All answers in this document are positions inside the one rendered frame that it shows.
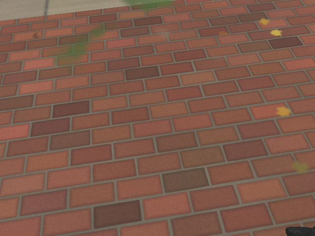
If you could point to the right robot hand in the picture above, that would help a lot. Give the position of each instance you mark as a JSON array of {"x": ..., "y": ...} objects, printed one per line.
[{"x": 300, "y": 231}]

